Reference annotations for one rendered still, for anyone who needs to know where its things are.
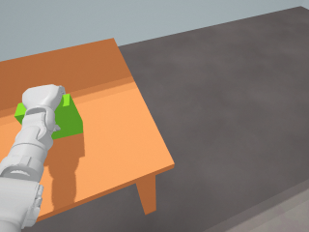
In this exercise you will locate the table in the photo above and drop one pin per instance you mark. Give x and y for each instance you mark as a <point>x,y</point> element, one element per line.
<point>120,144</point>

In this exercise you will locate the sponge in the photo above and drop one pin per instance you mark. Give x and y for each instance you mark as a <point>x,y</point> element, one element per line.
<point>67,117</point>

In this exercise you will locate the left robot forearm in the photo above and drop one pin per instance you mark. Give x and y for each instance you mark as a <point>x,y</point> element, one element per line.
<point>29,151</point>

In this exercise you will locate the robot left hand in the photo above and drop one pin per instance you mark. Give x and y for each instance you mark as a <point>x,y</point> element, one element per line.
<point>47,95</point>

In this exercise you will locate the robot left upper arm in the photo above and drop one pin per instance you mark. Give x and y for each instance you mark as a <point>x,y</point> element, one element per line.
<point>20,203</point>

